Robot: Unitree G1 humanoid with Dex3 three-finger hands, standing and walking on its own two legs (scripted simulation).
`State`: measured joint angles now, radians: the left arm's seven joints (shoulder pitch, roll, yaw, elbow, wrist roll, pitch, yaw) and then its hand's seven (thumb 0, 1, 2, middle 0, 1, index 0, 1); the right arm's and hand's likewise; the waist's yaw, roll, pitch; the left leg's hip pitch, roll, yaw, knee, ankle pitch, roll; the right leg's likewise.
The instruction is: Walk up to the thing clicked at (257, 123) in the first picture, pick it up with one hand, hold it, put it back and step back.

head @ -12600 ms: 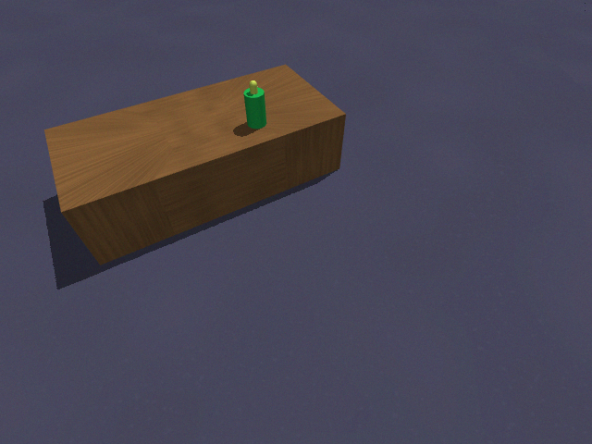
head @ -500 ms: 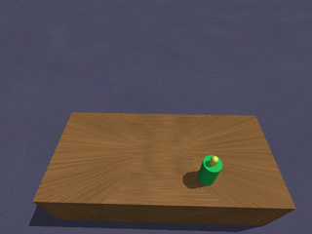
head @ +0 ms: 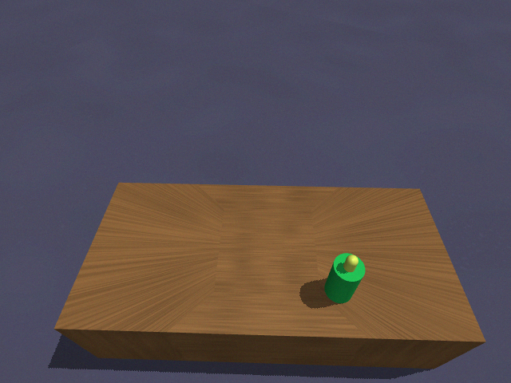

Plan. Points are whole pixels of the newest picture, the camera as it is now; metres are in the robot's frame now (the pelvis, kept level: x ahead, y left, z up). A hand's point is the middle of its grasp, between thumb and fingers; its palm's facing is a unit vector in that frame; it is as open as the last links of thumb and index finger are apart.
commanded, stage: stand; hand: right
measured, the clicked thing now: (345, 275) +0.46 -0.24 -0.35
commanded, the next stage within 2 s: go down in 0.06 s
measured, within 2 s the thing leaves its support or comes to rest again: neither
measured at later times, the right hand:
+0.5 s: hand (418, 378) +0.17 -0.27 -0.15, palm faces +0.04 +0.94 -0.35, open 13.3 cm
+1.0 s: hand out of the picture +0.16 -0.28 -0.15, palm faces +0.06 +0.94 -0.35, open 17.6 cm
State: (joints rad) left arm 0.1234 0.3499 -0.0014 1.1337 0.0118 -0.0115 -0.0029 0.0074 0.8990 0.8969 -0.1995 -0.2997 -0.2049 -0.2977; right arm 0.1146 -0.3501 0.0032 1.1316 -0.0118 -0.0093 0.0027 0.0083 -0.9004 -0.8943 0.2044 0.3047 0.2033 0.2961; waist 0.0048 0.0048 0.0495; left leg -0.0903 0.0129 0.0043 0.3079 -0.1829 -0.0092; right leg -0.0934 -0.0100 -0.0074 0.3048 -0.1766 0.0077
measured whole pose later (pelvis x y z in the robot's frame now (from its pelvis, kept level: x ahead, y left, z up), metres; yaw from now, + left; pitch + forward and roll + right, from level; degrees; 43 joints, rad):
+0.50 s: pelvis -0.01 +0.00 -0.02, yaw +0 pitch +4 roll +1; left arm 0.25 0.25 0.01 0.75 -0.03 -0.03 0.05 0.01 0.89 0.91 -0.21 -0.31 -0.21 -0.31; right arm -0.03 -0.36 -0.18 0.96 -0.09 0.11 0.06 0.01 -0.21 -0.26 0.10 0.07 0.08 0.06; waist 0.02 0.00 -0.02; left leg -0.34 0.00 0.01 0.54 -0.28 0.00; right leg -0.36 -0.02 0.00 0.57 -0.29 0.01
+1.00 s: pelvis +0.01 -0.01 -0.05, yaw -1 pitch +9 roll +2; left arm 0.25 0.24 -0.01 0.65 -0.03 -0.14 0.11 0.01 0.89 0.91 -0.19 -0.30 -0.20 -0.30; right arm 0.22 -0.36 -0.16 0.47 -0.04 0.35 0.06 0.00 0.57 -0.02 0.05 0.06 0.05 0.05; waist 0.03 -0.03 -0.10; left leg -0.51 0.01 0.04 0.78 -0.42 -0.02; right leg -0.56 -0.02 0.03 0.85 -0.44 0.00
